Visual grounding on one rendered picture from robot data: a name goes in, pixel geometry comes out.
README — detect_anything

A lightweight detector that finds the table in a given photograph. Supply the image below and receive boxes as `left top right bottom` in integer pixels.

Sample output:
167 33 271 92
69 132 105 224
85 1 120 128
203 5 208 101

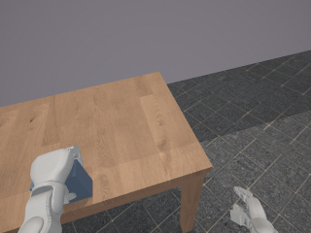
0 72 213 233

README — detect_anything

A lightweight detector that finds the right robot forearm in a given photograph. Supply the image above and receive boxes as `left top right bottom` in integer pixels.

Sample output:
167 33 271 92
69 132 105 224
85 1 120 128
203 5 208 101
249 217 279 233

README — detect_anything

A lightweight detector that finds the sponge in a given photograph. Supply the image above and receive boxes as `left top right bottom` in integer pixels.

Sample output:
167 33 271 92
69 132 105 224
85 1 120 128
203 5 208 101
29 159 92 205

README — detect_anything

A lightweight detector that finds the left robot hand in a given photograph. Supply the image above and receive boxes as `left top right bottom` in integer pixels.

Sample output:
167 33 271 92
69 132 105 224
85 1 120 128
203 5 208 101
30 145 84 205

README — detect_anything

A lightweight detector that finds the right robot hand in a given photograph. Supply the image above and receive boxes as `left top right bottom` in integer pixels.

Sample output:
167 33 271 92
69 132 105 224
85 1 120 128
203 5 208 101
230 186 267 229

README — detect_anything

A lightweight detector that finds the left robot forearm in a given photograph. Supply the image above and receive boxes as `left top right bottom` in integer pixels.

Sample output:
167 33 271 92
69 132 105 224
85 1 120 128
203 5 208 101
18 182 65 233

